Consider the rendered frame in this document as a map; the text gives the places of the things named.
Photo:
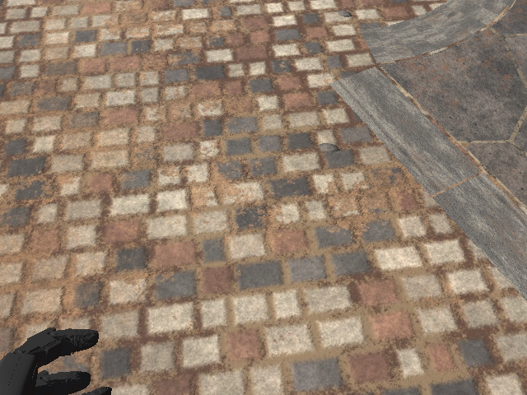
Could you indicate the robot left hand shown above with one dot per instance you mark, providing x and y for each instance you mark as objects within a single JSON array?
[{"x": 19, "y": 369}]

